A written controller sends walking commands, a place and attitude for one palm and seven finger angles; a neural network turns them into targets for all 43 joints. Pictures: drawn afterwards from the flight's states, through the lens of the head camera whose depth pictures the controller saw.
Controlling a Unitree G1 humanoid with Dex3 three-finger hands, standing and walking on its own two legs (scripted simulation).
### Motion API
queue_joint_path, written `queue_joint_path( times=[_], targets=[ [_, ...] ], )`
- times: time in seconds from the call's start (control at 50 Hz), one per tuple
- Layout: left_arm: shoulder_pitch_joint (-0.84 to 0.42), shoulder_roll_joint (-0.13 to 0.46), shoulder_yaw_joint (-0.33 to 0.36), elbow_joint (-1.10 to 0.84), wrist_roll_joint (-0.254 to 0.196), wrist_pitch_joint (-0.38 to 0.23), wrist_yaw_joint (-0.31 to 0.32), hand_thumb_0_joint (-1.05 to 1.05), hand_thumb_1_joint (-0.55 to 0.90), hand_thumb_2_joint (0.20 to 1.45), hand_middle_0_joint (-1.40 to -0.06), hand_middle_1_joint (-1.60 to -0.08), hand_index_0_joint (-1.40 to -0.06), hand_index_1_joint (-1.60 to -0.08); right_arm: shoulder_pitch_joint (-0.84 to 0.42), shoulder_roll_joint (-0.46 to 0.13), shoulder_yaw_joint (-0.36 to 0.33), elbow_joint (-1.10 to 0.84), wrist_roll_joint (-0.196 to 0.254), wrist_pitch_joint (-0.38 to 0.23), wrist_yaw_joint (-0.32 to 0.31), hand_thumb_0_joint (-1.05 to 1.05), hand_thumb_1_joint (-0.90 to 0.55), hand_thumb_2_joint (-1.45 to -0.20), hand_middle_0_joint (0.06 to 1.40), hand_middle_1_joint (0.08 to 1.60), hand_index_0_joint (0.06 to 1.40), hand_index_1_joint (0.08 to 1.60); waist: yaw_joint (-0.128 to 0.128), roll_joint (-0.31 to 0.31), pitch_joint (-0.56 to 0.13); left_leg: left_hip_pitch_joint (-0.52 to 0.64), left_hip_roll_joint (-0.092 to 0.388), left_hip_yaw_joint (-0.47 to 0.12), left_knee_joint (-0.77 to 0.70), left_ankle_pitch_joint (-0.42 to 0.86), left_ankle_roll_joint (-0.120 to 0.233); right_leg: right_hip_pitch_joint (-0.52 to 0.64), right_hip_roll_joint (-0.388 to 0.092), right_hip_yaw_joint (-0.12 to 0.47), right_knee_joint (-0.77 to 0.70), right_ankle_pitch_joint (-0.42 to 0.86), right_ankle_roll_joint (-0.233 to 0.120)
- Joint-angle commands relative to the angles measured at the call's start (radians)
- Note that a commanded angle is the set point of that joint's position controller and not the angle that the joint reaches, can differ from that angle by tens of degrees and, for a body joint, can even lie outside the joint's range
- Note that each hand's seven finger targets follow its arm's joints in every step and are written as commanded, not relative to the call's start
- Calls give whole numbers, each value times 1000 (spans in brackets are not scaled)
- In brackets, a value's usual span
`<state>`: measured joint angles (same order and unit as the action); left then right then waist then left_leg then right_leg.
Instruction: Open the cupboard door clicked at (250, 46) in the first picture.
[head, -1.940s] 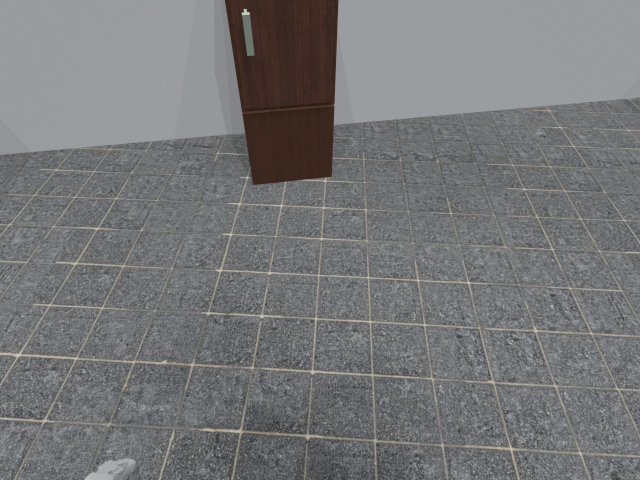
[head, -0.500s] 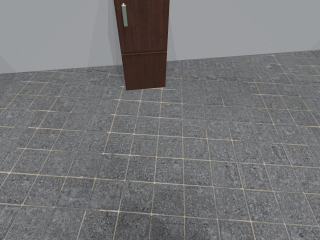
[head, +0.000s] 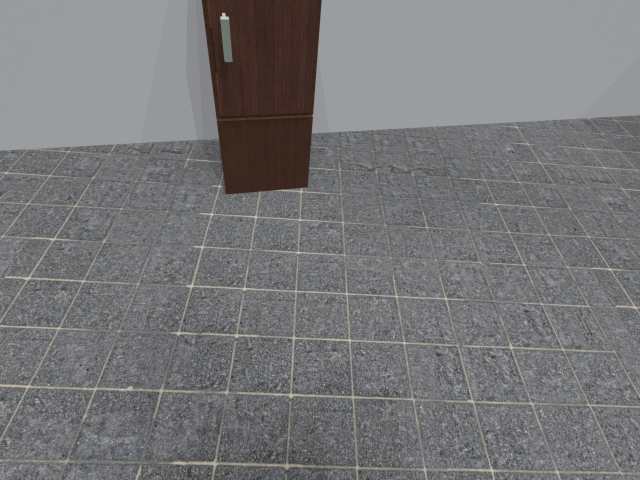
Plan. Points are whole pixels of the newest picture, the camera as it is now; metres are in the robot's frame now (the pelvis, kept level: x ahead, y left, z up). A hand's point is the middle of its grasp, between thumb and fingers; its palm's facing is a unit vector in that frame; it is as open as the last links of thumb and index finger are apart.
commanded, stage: walk to a spot facing it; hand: left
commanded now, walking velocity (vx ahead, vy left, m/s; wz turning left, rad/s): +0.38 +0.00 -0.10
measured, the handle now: (226, 37) +1.42 +0.39 -0.03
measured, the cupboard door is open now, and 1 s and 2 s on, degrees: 0 0 0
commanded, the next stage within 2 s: turn to face it in 1.28 s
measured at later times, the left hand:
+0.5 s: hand (234, 383) +0.30 +0.15 -0.17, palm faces +0.02 -0.98 -0.19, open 7.2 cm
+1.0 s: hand (203, 320) +0.42 +0.23 -0.17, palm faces +0.03 -0.99 -0.12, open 7.4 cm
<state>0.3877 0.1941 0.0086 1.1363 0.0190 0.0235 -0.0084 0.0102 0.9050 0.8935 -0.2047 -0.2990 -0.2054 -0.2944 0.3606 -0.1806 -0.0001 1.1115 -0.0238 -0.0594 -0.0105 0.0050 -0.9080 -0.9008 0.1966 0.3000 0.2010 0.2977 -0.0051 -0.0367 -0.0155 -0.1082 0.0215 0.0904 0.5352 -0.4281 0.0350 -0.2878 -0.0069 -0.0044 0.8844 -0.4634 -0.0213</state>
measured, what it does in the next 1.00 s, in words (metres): walks ahead: right foot, then left foot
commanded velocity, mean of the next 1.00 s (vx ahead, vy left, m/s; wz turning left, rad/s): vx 0.37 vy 0.00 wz -0.10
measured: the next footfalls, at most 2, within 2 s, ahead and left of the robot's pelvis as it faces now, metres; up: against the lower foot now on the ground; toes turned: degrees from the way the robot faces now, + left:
right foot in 0.32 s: +0.30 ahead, -0.12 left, +0.00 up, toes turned -9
left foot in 0.76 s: +0.46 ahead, +0.12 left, +0.00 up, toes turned +11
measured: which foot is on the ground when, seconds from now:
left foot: down 0.00-0.34, up 0.36-0.74, down 0.76-1.00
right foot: up 0.00-0.30, down 0.32-0.78, up 0.80-1.00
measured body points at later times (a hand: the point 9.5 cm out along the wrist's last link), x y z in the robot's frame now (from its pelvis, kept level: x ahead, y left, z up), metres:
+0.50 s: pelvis +0.21 -0.03 +0.00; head +0.22 -0.02 +0.45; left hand +0.30 +0.20 -0.15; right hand +0.17 -0.25 -0.16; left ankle +0.17 +0.10 -0.64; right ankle +0.26 -0.12 -0.73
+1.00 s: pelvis +0.43 +0.06 +0.01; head +0.44 +0.09 +0.46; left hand +0.42 +0.28 -0.16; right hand +0.43 -0.18 -0.12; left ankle +0.42 +0.11 -0.73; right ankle +0.41 -0.10 -0.62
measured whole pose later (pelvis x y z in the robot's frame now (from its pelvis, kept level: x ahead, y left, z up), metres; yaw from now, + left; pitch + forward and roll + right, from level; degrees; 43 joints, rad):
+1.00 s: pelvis +0.43 +0.06 +0.01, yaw -3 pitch -1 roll -2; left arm 0.32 0.18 0.06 1.10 0.03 0.00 -0.01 0.01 0.91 0.89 -0.20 -0.30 -0.20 -0.29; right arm 0.30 -0.15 -0.04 1.06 -0.02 -0.09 -0.03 -0.01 -0.96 -0.90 0.20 0.30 0.20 0.30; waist 0.02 -0.04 0.04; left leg -0.14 0.04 0.24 0.41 -0.26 0.07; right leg -0.55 -0.09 -0.03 1.21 -0.23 0.00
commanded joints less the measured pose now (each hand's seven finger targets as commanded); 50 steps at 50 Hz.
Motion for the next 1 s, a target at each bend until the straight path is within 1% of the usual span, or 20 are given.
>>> queue_joint_path(
  times=[0.0,0.1,0.18,0.22,0.26,0.28,0.3,0.32,0.34,0.38,0.46,0.54,0.66,0.72,0.74,0.76,0.78,0.84,0.92,0.98],
  targets=[
    [-227,77,38,-154,5,-66,-7,0,900,900,-200,-300,-200,-300,228,-136,-32,39,0,-26,-31,0,-900,-900,200,300,200,300,-71,122,186,221,331,-316,-270,679,151,-481,-78,2,274,32,-3],
    [-288,13,28,-186,4,-46,-31,0,900,900,-200,-300,-200,-300,227,-76,-25,58,7,-44,-40,0,-900,-900,200,300,200,300,-35,169,207,146,213,-111,-351,667,90,-427,-75,-99,88,223,11],
    [-330,-1,23,-201,-5,-52,-29,0,900,900,-200,-300,-200,-300,234,-88,-28,80,10,-40,-41,0,-900,-900,200,300,200,300,-22,184,185,115,194,-30,-330,900,85,-216,-10,-174,-172,294,-21],
    [-232,24,33,-171,0,-58,-20,0,900,900,-200,-300,-200,-300,227,-116,-40,88,13,-37,-42,0,-900,-900,200,300,200,300,24,183,103,170,215,-8,-187,1122,79,-84,26,-178,-224,292,-56],
    [-43,66,52,-113,10,-67,-9,0,900,900,-200,-300,-200,-300,203,-126,-48,82,16,-33,-38,0,-900,-900,200,300,200,300,109,156,-3,107,194,7,67,1102,44,175,45,-174,-315,344,-76],
    [86,128,72,-76,17,-81,0,0,900,900,-200,-300,-200,-300,199,-105,-45,71,21,-32,-28,0,-900,-900,200,300,200,300,166,91,-68,-100,171,5,308,855,18,431,-57,-61,-334,380,-117],
    [186,222,97,-56,18,-88,14,0,900,900,-200,-300,-200,-300,245,-40,-37,47,34,-36,-19,0,-900,-900,200,300,200,300,175,-127,-199,-354,18,25,676,132,-16,626,-351,351,-399,412,-237],
    [180,260,104,-50,-4,-85,16,0,900,900,-200,-300,-200,-300,219,-32,-41,25,33,-33,-21,0,-900,-900,200,300,200,300,144,-131,-230,-431,-10,-75,914,-125,2,570,-474,576,-541,355,-297],
    [74,220,98,-77,-15,-76,21,0,900,900,-200,-300,-200,-300,157,-42,-49,8,34,-28,-19,0,-900,-900,200,300,200,300,116,-5,-72,-465,56,-111,937,-41,22,420,-457,492,-617,184,-288],
    [-60,130,69,-101,-8,-85,22,0,900,900,-200,-300,-200,-300,84,-11,-49,-7,15,-9,-7,0,-900,-900,200,300,200,300,44,13,83,-446,128,-120,865,76,8,94,-380,331,-657,128,-205],
    [-137,70,49,-112,7,-97,24,0,900,900,-200,-300,-200,-300,161,36,-50,4,-3,39,4,0,-900,-900,200,300,200,300,-59,-31,105,-334,147,-72,657,129,-31,-136,-268,59,-708,150,-132],
    [-116,78,49,-108,6,-100,18,0,900,900,-200,-300,-200,-300,38,27,-58,-65,-1,45,25,0,-900,-900,200,300,200,300,-48,-103,154,-339,156,-26,436,251,-59,-171,-227,-2,-756,94,-124],
    [-6,125,61,-89,11,-98,14,0,900,900,-200,-300,-200,-300,-163,-8,-58,-145,1,11,43,0,-900,-900,200,300,200,300,24,-53,140,-344,112,28,147,207,-47,62,-261,37,-677,160,-133],
    [0,127,63,-85,5,-92,14,0,900,900,-200,-300,-200,-300,-64,-55,-68,-116,-3,-6,35,0,-900,-900,200,300,200,300,-34,35,82,-88,63,70,-3,204,-34,32,-222,-21,-488,282,-99],
    [12,93,58,-90,2,-91,10,0,900,900,-200,-300,-200,-300,65,-125,-86,-81,-9,-12,25,0,-900,-900,200,300,200,300,-82,185,15,124,130,-58,-75,134,4,-80,-147,-83,-244,308,-58],
    [19,32,48,-114,-8,-92,1,0,900,900,-200,-300,-200,-300,212,-246,-114,-48,-20,-18,15,0,-900,-900,200,300,200,300,-122,443,-65,279,401,-421,-220,114,95,-283,-16,-186,102,7,2],
    [-53,63,50,-151,3,-94,5,0,900,900,-200,-300,-200,-300,244,-246,-107,-34,-9,-6,6,0,-900,-900,200,300,200,300,-129,364,-42,266,466,-524,-297,114,144,-379,-11,-72,286,-110,-5],
    [-96,59,62,-111,4,-88,-7,0,900,900,-200,-300,-200,-300,61,-108,-64,-67,0,-26,-11,0,-900,-900,200,300,200,300,-51,119,61,89,382,-282,-298,365,85,-388,-117,-1,393,121,0],
    [-8,-15,61,-66,15,-43,-3,0,900,900,-200,-300,-200,-300,53,-43,-57,-47,5,-44,-21,0,-900,-900,200,300,200,300,10,126,50,32,274,-26,-311,555,-2,-325,-98,-8,369,260,24],
    [-29,-19,65,-74,14,-23,-5,0,900,900,-200,-300,-200,-300,73,-42,-48,-29,10,-45,-25,0,-900,-900,200,300,200,300,21,138,78,32,262,35,-329,592,-25,-371,-94,-13,341,313,28]
  ],
)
